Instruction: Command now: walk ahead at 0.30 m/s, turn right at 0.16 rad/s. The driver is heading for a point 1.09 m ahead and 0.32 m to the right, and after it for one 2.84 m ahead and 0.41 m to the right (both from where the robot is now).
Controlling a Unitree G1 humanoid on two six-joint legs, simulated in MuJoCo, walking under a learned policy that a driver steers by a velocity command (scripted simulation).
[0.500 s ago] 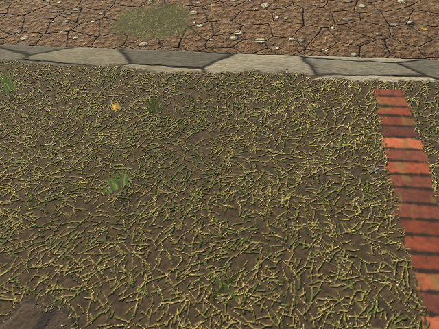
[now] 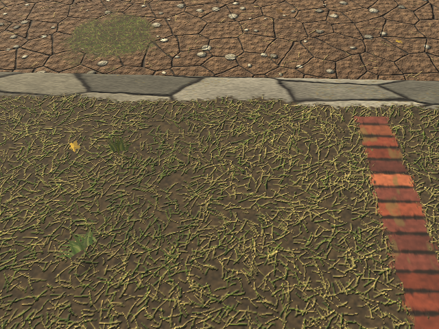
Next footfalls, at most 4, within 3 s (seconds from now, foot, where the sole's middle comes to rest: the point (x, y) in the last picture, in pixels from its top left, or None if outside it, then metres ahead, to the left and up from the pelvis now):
0.26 right None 0.24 -0.14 -0.78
0.74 left None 0.25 0.07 -0.78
1.18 right None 0.11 -0.15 -0.78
1.70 left None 0.36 0.05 -0.78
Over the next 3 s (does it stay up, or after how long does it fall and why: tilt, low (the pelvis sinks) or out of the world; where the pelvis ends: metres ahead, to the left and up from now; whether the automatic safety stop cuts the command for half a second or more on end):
stays up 0.94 -0.11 0.00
